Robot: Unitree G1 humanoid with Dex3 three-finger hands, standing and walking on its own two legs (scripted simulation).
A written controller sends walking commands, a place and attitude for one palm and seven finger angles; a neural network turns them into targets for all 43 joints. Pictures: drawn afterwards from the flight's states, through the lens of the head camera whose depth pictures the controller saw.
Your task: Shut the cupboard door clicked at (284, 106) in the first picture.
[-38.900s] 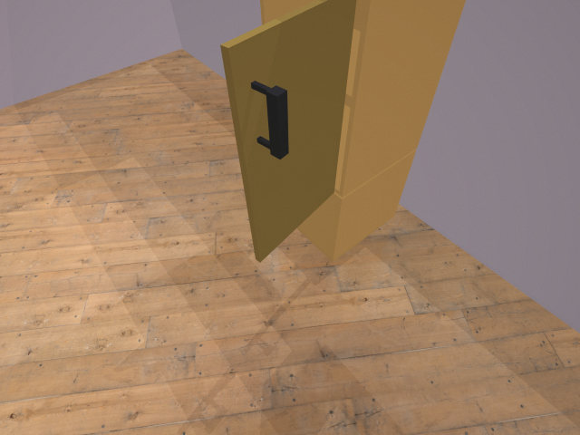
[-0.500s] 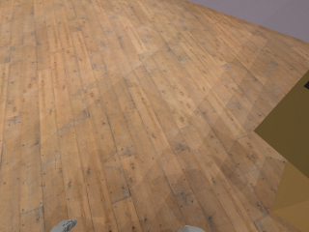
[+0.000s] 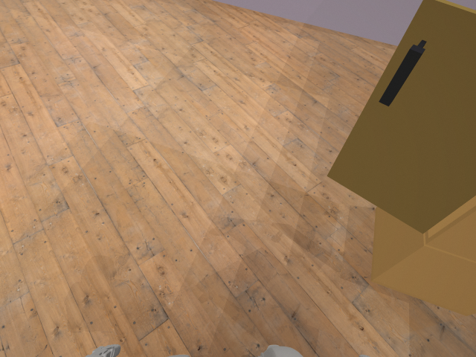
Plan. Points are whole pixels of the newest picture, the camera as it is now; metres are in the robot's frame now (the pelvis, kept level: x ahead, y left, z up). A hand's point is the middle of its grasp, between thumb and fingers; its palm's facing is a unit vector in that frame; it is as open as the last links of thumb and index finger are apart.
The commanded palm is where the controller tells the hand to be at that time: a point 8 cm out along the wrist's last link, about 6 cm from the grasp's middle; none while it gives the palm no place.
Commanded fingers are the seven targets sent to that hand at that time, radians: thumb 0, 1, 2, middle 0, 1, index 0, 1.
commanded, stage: turn to face it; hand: left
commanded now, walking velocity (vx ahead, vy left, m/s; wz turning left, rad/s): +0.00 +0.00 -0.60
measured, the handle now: (403, 73) +0.69 -0.33 +0.12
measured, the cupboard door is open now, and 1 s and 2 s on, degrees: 72 72 72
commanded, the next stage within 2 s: take the last steps up to it in 0.92 s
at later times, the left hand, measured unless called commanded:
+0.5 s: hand (162, 343) +0.16 +0.14 -0.15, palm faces -0.29 -0.92 -0.26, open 7.4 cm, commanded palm none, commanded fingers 0.00 0.90 0.90 -0.20 -0.30 -0.20 -0.30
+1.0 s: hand (196, 304) +0.23 +0.09 -0.15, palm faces -0.52 -0.82 -0.25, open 7.4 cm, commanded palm none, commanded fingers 0.00 0.90 0.90 -0.20 -0.30 -0.20 -0.30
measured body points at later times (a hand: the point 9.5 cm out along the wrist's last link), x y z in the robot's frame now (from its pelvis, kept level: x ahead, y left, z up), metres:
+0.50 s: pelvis +0.01 -0.03 +0.00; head +0.05 -0.05 +0.45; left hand +0.17 +0.19 -0.13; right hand +0.00 -0.31 -0.14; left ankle +0.04 +0.10 -0.68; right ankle -0.03 -0.14 -0.73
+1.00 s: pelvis +0.02 -0.03 +0.00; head +0.05 -0.06 +0.45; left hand +0.26 +0.13 -0.13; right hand -0.09 -0.25 -0.15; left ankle +0.08 +0.09 -0.73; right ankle -0.06 -0.11 -0.73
